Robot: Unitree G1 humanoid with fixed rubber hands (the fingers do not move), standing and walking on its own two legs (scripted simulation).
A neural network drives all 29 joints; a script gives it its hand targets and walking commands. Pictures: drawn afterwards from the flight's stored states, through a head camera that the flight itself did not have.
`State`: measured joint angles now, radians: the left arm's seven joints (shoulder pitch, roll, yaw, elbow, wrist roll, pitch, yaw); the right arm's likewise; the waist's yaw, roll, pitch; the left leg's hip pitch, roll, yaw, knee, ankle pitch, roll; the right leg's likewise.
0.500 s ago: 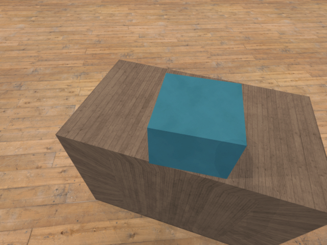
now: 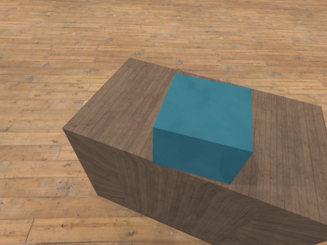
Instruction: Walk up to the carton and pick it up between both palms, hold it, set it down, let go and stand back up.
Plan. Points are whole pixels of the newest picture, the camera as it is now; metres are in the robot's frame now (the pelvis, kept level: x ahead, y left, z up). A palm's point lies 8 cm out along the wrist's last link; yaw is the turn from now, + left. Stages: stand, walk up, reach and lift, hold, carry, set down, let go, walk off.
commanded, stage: walk up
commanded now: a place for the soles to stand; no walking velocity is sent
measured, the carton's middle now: (201, 126) +0.48 -0.11 -0.02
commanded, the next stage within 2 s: reach and lift in 0.54 s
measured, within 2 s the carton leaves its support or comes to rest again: neither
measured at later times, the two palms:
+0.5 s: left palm out of the picture +0.01 +0.23 -0.15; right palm out of the picture +0.05 -0.25 -0.14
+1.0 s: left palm out of the picture +0.13 +0.18 -0.12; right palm out of the picture +0.09 -0.29 -0.10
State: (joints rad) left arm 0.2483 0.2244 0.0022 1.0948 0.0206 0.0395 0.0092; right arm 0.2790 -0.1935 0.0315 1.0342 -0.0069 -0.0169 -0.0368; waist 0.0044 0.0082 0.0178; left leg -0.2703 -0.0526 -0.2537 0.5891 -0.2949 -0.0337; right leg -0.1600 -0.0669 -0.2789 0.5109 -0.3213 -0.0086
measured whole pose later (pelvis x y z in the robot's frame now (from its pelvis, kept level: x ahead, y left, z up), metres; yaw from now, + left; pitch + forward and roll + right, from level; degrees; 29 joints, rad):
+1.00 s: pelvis -0.04 -0.04 -0.01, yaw -9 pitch +0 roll +1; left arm 0.12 0.20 0.15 0.40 0.02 0.61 -0.01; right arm 0.06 -0.23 0.10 0.70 0.06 0.06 0.00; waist 0.03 -0.09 0.14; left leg -0.35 0.08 -0.04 0.63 -0.29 -0.05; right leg -0.36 0.02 -0.12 0.68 -0.33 -0.09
